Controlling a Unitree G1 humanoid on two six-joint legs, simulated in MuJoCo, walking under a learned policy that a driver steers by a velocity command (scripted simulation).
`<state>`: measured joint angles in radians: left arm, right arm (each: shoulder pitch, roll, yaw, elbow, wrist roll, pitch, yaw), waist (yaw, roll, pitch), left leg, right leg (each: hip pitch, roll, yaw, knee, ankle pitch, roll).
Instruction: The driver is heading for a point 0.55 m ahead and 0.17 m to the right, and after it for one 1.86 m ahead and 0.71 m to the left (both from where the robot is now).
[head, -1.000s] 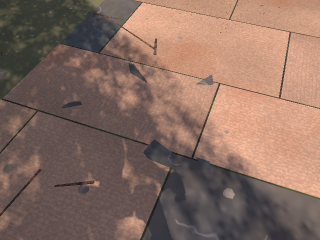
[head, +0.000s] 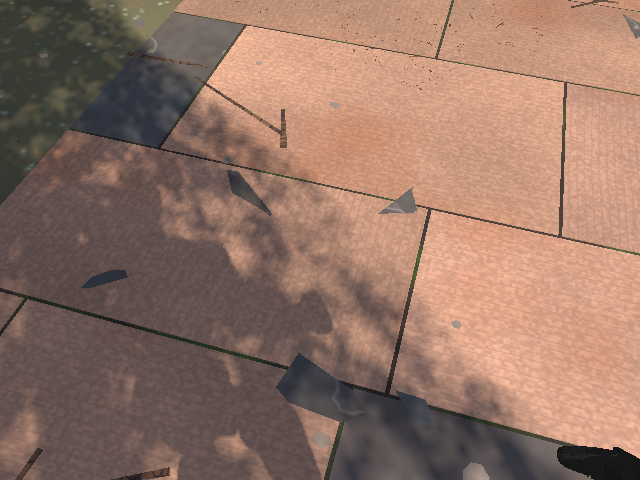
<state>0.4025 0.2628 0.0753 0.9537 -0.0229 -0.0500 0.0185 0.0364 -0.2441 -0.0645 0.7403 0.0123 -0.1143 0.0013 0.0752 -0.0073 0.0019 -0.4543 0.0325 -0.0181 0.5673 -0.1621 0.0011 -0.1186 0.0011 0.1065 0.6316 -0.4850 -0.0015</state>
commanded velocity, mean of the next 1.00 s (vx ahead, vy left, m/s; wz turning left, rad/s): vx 0.10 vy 0.00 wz -0.51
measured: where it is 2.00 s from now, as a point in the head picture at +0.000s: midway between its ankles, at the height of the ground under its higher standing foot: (448, 465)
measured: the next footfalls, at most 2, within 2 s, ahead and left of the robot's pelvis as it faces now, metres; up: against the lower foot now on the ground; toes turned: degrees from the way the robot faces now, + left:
right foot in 0.42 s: +0.21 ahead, -0.14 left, +0.00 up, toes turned -18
left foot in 0.86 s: +0.29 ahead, +0.07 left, +0.00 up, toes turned -32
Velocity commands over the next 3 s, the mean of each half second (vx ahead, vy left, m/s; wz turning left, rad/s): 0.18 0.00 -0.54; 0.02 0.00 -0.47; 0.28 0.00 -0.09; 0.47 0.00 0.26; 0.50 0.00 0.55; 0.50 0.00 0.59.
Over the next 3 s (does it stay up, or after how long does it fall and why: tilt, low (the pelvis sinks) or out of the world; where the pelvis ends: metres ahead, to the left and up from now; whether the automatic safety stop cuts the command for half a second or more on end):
stays up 1.04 -0.23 0.02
